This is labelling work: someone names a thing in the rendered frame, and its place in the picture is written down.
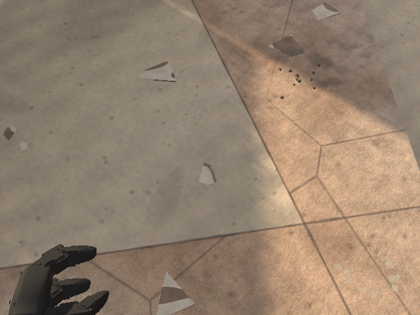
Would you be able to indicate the robot left hand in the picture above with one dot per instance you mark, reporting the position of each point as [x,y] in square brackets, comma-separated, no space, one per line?
[37,292]

